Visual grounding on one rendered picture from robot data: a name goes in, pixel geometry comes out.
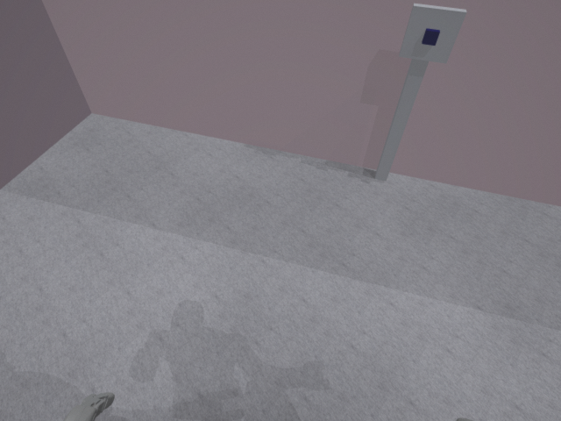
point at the left robot hand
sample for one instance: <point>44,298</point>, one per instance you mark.
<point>91,407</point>

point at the panel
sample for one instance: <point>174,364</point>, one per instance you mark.
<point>448,21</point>

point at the button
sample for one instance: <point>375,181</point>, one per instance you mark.
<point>430,37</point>

